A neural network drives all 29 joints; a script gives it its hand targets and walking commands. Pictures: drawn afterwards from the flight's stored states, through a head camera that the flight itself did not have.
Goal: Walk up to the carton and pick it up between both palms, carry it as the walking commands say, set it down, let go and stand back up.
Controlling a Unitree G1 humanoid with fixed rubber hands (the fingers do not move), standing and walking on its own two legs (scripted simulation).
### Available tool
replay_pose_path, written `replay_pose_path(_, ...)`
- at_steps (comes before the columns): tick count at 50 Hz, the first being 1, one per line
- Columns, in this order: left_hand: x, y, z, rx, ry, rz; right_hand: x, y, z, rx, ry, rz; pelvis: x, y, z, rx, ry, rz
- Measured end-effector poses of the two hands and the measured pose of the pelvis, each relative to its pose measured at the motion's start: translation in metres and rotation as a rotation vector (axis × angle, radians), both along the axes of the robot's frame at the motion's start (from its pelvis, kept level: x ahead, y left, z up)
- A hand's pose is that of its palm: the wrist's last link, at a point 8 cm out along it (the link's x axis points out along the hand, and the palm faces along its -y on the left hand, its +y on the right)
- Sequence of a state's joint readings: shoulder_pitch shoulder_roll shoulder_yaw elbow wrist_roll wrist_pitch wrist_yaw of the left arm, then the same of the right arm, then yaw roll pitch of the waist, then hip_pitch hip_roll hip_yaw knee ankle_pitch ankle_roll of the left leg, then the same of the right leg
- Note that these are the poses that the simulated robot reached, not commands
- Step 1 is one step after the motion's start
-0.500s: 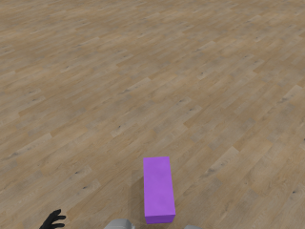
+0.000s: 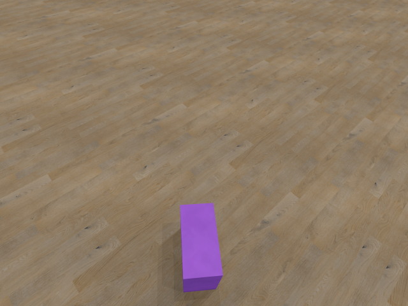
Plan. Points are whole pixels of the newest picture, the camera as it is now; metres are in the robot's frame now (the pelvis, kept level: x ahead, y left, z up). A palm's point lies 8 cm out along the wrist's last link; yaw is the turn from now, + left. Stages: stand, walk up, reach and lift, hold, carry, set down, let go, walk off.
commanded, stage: walk up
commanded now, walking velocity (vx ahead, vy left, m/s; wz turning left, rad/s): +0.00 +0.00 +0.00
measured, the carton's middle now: (198, 247) +0.42 -0.01 -0.64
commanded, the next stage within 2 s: stand in 1.14 s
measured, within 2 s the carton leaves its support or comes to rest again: neither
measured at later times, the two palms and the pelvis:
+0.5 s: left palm out of the picture +0.02 +0.23 -0.14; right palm out of the picture +0.02 -0.26 -0.14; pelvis +0.01 -0.02 +0.00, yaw +0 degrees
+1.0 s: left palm out of the picture +0.00 +0.24 -0.14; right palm out of the picture +0.00 -0.24 -0.14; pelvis +0.00 -0.01 +0.00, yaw +0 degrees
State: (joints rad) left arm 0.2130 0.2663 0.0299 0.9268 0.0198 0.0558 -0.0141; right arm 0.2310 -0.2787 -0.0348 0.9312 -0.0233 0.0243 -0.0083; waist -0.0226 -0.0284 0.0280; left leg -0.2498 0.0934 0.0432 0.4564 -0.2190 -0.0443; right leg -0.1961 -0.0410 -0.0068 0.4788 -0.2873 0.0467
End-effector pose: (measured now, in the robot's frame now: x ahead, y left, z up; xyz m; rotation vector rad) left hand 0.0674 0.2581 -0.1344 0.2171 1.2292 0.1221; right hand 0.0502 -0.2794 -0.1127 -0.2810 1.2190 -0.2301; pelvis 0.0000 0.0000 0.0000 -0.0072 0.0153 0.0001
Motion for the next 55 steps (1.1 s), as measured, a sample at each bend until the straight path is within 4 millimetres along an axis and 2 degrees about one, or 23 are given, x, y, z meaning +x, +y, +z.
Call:
replay_pose_path(2, 0.000, -0.011, 0.005, 0.018, -0.020, -0.003, -0.006, 0.001, -0.014, 0.047, 0.016, -0.008, -0.001, -0.006, -0.001, 0.007, -0.015, -0.002)
replay_pose_path(5, 0.000, -0.026, 0.015, 0.017, -0.035, 0.000, -0.015, 0.012, -0.024, 0.113, 0.049, -0.018, 0.001, -0.011, 0.004, 0.007, -0.026, -0.005)
replay_pose_path(11, 0.001, -0.034, 0.015, 0.018, -0.044, 0.024, -0.026, 0.027, -0.032, 0.166, 0.076, -0.042, 0.005, -0.018, 0.004, 0.006, -0.048, 0.003)
replay_pose_path(23, -0.037, -0.030, 0.001, 0.009, 0.076, 0.073, -0.031, 0.019, -0.026, 0.109, 0.122, -0.054, 0.012, -0.017, 0.004, 0.006, -0.047, 0.003)
replay_pose_path(29, -0.052, -0.025, -0.003, 0.009, 0.122, 0.082, -0.034, 0.021, -0.024, 0.096, 0.141, -0.053, 0.011, -0.012, 0.004, 0.006, -0.041, 0.001)
replay_pose_path(42, -0.063, -0.019, -0.003, 0.016, 0.142, 0.082, -0.043, 0.036, -0.027, 0.117, 0.152, -0.053, 0.005, -0.005, 0.004, 0.007, -0.031, 0.001)
replay_pose_path(55, -0.074, -0.021, -0.003, 0.013, 0.140, 0.105, -0.059, 0.037, -0.029, 0.118, 0.171, -0.057, -0.003, -0.006, 0.003, 0.007, -0.033, 0.008)
